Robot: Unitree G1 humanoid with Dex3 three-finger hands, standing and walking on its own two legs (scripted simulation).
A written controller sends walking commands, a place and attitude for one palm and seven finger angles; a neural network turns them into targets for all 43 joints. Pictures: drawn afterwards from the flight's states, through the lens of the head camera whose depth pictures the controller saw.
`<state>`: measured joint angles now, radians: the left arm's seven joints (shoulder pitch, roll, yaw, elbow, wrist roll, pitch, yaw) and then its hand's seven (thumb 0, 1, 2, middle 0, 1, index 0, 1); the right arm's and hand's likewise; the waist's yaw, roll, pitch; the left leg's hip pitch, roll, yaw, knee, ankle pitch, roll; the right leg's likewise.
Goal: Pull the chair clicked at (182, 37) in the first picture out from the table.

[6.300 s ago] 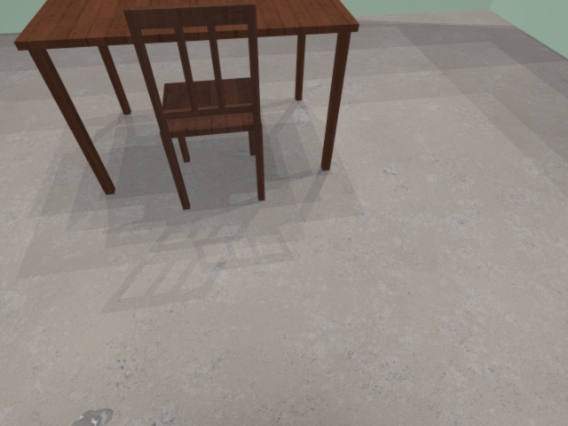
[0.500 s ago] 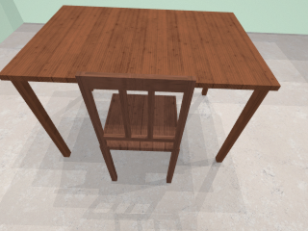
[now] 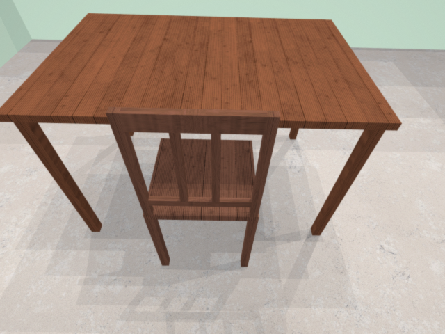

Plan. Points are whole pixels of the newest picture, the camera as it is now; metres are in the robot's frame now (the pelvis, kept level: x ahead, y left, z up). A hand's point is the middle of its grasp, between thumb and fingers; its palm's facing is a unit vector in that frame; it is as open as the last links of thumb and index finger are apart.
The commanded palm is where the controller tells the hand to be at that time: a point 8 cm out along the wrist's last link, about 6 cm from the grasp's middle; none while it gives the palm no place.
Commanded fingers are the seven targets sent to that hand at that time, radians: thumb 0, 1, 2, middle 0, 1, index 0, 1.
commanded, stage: shuffle to correct the standing spot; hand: left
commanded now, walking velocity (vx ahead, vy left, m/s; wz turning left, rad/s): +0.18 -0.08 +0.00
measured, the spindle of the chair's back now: (180, 169) +0.54 +0.15 -0.10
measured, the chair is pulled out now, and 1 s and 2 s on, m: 0.00 0.00 0.00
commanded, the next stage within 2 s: come to a stop and stand still in 0.38 s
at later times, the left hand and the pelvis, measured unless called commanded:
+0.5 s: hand out of the picture +0.04 +0.12 -0.19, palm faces +0.05 -0.99 -0.12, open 7.4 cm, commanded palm none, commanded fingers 0.00 0.90 0.90 -0.20 -0.30 -0.20 -0.30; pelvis +0.09 -0.02 -0.01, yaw -1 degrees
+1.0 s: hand (160, 318) +0.19 +0.15 -0.19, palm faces +0.05 -0.98 -0.20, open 7.4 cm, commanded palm none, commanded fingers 0.00 0.90 0.90 -0.20 -0.30 -0.20 -0.30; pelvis +0.10 -0.03 -0.02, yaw +2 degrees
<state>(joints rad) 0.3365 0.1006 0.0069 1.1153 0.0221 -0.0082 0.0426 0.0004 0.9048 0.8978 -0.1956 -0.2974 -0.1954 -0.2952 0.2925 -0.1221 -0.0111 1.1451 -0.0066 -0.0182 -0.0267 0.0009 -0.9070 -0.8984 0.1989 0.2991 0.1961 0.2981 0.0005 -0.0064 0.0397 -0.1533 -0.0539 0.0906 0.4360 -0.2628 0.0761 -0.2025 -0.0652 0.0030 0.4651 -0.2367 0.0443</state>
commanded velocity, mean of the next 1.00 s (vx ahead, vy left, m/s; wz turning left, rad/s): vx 0.03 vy -0.01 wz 0.00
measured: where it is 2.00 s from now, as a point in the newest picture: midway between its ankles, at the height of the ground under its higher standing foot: outside the picture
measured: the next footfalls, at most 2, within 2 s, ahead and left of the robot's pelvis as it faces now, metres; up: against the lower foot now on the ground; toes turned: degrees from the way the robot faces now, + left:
right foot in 0.70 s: +0.23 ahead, -0.18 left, +0.00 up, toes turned -2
left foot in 1.00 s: +0.15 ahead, +0.08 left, +0.00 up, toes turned +4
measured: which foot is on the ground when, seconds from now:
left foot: down 0.00-0.72, up 0.74-0.98, down 1.00-1.00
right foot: down 0.00-0.40, up 0.42-0.68, down 0.70-1.00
